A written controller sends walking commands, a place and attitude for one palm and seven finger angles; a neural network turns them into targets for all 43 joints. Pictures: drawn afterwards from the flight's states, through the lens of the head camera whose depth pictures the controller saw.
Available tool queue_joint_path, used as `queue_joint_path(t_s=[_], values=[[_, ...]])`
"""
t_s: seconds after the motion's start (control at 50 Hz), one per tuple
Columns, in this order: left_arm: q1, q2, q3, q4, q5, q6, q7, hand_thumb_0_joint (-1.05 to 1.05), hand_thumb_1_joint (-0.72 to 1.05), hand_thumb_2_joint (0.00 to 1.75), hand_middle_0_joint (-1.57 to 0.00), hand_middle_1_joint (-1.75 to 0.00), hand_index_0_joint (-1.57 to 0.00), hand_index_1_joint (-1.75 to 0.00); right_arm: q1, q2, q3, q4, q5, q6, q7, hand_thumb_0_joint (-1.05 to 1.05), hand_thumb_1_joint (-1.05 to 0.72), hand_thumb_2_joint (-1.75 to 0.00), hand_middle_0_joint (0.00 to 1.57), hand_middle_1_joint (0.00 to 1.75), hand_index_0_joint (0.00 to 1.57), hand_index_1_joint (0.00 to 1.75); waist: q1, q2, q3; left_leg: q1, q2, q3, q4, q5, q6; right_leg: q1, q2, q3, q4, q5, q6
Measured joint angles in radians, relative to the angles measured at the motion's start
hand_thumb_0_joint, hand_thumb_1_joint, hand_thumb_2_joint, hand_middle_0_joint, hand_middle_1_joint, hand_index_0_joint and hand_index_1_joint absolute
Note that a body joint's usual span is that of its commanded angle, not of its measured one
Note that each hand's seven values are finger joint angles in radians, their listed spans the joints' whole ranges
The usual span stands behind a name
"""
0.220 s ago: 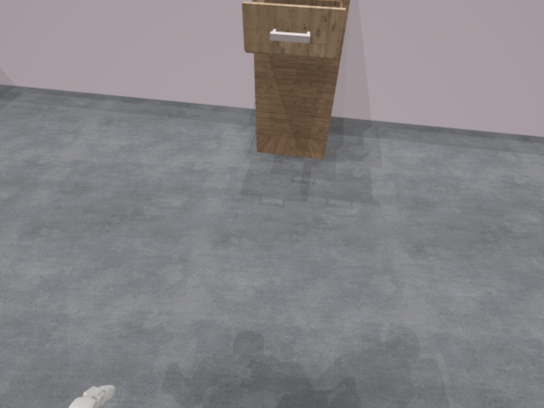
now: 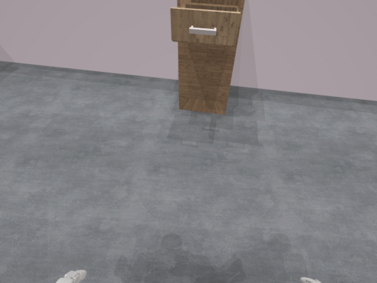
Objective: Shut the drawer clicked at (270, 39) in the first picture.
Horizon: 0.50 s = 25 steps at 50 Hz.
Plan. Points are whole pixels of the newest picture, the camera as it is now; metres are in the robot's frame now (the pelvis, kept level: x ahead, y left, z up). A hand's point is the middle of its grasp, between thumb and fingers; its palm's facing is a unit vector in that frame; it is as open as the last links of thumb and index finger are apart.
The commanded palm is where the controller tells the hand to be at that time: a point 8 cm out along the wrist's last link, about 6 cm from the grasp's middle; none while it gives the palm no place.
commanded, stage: stand and wait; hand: left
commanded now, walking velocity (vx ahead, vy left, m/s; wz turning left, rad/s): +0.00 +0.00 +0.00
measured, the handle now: (203, 29) +1.26 +0.00 +0.03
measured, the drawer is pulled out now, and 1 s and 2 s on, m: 0.29 0.29 0.29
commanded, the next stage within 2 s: look at it before walking up in 0.72 s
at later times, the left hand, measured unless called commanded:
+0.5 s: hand out of the picture +0.05 +0.25 -0.15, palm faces -0.01 -0.94 -0.34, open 7.4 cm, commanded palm none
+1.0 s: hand out of the picture +0.05 +0.24 -0.15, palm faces -0.02 -0.95 -0.32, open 7.4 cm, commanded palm none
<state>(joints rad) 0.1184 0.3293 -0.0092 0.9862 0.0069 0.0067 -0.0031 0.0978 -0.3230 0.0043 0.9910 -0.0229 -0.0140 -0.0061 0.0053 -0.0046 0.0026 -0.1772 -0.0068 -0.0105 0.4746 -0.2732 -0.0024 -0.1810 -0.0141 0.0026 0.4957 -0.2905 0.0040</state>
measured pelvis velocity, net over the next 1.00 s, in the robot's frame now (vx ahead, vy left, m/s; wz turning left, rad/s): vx -0.02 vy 0.00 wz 0.00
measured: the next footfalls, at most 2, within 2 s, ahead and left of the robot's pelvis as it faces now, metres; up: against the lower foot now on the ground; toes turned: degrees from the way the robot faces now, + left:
none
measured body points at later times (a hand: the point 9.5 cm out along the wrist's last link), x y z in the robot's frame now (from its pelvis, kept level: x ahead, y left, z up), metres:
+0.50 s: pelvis -0.02 +0.00 +0.01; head -0.02 +0.00 +0.45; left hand +0.05 +0.30 -0.13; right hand +0.06 -0.30 -0.13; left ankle -0.01 +0.12 -0.74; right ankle -0.01 -0.12 -0.74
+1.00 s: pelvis -0.02 +0.00 +0.01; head -0.02 +0.00 +0.46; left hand +0.05 +0.29 -0.13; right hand +0.05 -0.30 -0.13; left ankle -0.01 +0.12 -0.74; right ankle -0.01 -0.12 -0.74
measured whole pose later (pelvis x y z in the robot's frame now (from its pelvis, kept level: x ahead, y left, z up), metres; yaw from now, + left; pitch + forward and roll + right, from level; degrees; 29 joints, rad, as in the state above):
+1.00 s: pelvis -0.02 +0.00 +0.01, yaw +0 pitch -2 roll +0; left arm 0.14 0.34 0.00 1.09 0.01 0.00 -0.01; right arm 0.14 -0.34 0.00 1.11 -0.01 -0.01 0.00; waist 0.00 -0.01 0.03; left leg -0.16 0.00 -0.01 0.39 -0.19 -0.01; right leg -0.16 0.00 0.00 0.39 -0.20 0.00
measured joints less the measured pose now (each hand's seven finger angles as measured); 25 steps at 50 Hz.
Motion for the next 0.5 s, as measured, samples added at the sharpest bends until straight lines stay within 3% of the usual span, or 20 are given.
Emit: queue_joint_path(t_s=[0.5], values=[[0.034, 0.015, 0.009, 0.097, 0.000, 0.000, -0.003, 0.01, 0.90, 0.90, -0.21, -0.30, -0.20, -0.30, 0.043, -0.021, -0.005, 0.109, 0.007, 0.005, 0.001, 0.01, -0.90, -0.90, 0.20, 0.30, 0.20, 0.30, 0.000, 0.002, 0.024, 0.018, 0.010, -0.005, -0.069, 0.064, -0.008, 0.021, 0.009, -0.005, -0.074, 0.066, -0.006]])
